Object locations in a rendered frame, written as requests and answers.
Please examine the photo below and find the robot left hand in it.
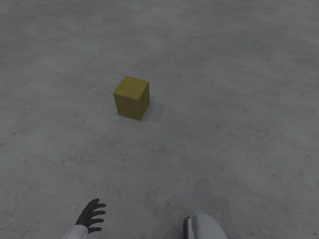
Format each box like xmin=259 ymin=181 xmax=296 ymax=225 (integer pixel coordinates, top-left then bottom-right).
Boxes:
xmin=75 ymin=198 xmax=107 ymax=234

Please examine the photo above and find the right robot shin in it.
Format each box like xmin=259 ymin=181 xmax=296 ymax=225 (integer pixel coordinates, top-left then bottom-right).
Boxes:
xmin=191 ymin=210 xmax=204 ymax=216

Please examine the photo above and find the left robot forearm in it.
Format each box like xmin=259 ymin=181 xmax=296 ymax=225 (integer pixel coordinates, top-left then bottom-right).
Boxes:
xmin=61 ymin=224 xmax=89 ymax=239

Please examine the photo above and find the robot right thigh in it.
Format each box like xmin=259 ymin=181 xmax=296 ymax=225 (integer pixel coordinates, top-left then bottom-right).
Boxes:
xmin=186 ymin=213 xmax=227 ymax=239

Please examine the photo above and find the carton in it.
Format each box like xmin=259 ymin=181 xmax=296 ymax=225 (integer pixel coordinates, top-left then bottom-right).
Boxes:
xmin=113 ymin=76 xmax=150 ymax=121

